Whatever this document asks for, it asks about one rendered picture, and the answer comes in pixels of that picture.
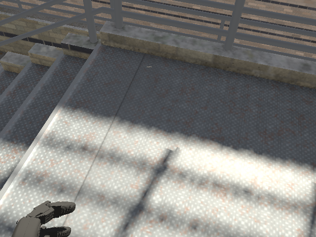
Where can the left robot hand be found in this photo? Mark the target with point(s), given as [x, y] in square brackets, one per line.
[30, 226]

